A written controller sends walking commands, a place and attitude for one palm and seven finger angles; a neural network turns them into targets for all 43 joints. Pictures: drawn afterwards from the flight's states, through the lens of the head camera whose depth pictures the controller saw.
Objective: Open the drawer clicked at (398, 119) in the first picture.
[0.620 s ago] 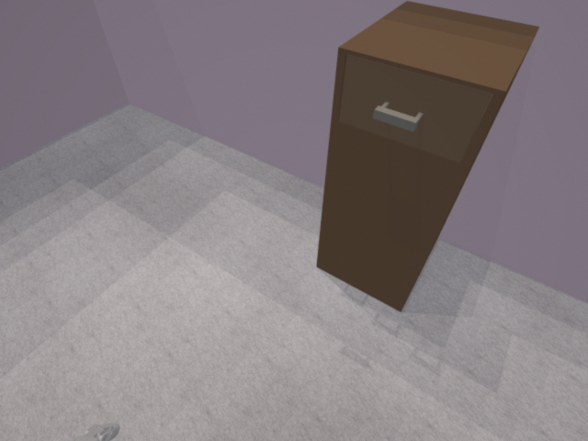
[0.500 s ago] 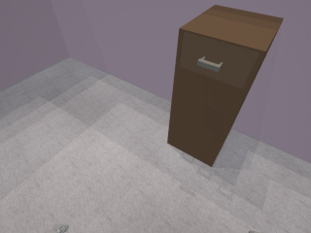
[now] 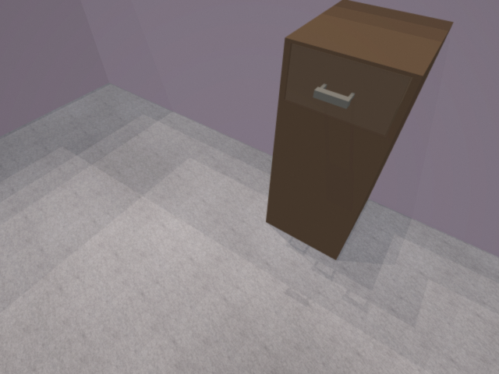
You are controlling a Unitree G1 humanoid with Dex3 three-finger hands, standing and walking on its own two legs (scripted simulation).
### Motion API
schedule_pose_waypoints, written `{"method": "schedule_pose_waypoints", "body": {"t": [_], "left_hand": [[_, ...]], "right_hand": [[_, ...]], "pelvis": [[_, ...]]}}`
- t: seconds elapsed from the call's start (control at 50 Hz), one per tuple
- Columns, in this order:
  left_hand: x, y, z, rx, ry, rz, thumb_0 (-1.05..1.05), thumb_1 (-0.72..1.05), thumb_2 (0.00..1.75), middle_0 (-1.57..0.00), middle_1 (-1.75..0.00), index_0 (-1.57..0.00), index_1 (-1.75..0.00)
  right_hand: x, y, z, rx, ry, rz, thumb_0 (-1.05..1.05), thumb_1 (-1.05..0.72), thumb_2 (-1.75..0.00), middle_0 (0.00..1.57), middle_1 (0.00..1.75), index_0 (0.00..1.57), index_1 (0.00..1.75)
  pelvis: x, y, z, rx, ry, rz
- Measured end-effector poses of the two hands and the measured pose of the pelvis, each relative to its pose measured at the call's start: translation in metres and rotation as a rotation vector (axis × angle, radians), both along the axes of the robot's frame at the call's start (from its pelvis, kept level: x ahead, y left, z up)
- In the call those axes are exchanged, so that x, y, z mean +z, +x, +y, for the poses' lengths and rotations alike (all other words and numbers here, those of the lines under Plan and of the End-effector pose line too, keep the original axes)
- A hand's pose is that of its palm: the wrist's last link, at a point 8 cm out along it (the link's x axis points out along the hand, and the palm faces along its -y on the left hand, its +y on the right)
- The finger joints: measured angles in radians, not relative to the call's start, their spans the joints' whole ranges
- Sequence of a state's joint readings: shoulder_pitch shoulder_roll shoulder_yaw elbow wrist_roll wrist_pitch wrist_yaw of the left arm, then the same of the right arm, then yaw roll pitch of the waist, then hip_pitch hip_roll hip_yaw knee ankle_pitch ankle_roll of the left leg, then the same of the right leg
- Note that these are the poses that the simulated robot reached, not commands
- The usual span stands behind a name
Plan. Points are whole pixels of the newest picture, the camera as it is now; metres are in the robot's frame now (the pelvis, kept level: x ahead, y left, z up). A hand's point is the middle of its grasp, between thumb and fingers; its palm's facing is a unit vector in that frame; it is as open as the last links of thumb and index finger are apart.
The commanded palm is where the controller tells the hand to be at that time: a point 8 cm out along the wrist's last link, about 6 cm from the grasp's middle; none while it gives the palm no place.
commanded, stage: stand and wait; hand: left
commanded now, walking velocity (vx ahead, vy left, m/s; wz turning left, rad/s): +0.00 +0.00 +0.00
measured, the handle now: (334, 94) +0.83 -0.19 +0.03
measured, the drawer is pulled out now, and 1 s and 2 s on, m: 0.00 0.00 0.00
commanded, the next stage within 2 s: look at it before walking up in 0.20 s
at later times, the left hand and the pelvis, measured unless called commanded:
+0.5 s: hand out of the picture +0.08 +0.25 -0.15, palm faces -0.04 -0.94 -0.33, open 7.4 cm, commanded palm none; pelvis +0.00 +0.00 +0.00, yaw +0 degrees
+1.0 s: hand out of the picture +0.09 +0.25 -0.15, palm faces -0.04 -0.94 -0.35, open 7.4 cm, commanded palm none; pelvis +0.01 +0.00 +0.00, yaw -1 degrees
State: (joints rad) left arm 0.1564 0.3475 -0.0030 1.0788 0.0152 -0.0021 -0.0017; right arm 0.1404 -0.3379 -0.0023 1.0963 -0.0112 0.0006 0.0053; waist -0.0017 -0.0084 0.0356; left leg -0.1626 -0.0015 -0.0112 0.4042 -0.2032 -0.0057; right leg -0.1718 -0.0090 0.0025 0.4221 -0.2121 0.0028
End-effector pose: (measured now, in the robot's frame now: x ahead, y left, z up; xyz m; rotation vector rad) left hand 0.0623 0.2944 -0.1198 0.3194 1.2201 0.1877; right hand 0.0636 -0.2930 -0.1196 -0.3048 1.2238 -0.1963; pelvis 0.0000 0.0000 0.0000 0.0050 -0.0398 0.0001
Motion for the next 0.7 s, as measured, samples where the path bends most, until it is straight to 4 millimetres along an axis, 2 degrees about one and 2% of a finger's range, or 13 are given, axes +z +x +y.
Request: {"method": "schedule_pose_waypoints", "body": {"t": [0.18,0.7], "left_hand": [[0.002,0.004,0.000,-0.005,0.001,-0.011,0.01,0.90,0.90,-0.20,-0.30,-0.21,-0.30],[0.003,0.015,-0.002,-0.012,-0.002,-0.010,0.01,0.90,0.90,-0.20,-0.30,-0.21,-0.30]], "right_hand": [[-0.001,-0.005,0.000,-0.004,0.005,0.008,0.01,-0.90,-0.90,0.20,0.30,0.20,0.30],[0.003,0.013,0.000,0.002,0.003,-0.015,0.00,-0.90,-0.90,0.20,0.30,0.20,0.30]], "pelvis": [[0.001,-0.002,0.000,0.000,0.000,0.002],[0.003,0.005,0.000,-0.005,0.001,0.007]]}}
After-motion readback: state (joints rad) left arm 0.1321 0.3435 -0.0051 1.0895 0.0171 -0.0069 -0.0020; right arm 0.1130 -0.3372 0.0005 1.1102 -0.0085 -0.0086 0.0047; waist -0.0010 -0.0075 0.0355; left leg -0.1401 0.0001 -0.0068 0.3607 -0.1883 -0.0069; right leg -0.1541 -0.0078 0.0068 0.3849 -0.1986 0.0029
